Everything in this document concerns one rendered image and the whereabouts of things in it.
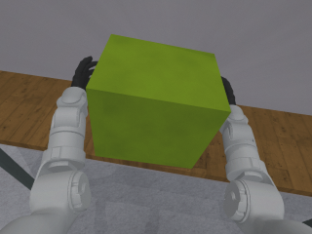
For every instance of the left robot hand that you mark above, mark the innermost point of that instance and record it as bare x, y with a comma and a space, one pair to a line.
82, 73

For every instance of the robot right upper arm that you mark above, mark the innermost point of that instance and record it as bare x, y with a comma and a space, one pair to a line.
257, 208

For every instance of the table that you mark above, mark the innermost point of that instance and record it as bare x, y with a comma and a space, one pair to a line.
283, 139

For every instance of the robot right forearm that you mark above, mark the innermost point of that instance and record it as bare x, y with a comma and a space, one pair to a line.
242, 158

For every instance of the robot left forearm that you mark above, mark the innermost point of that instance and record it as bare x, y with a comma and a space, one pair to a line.
65, 150

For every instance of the right robot hand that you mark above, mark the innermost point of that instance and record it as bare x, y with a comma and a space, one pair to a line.
229, 91

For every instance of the carton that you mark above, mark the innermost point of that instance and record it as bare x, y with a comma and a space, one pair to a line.
155, 103

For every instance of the robot left upper arm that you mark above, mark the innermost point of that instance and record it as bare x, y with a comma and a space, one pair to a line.
56, 200

